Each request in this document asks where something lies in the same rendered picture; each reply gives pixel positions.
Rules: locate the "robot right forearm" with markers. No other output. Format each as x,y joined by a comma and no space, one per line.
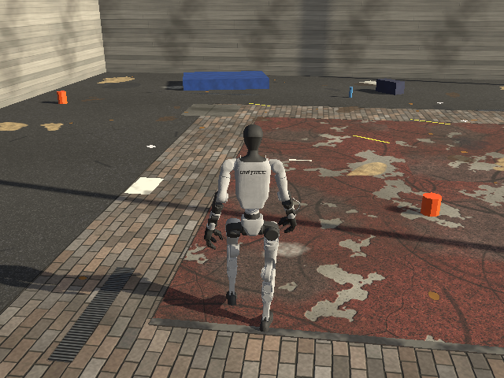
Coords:
289,207

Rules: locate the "left robot hand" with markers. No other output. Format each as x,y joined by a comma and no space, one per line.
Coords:
208,237

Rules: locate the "humanoid robot head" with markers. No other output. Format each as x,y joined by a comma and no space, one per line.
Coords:
252,135

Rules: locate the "humanoid robot torso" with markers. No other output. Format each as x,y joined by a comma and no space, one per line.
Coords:
252,181

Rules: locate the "right robot upper arm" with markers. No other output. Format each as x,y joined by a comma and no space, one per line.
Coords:
281,179

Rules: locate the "left robot upper arm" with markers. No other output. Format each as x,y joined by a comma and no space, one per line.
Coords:
224,179

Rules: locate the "robot left forearm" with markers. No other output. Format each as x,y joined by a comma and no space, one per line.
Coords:
215,213

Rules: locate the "right robot hand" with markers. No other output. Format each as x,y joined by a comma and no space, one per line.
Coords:
284,221

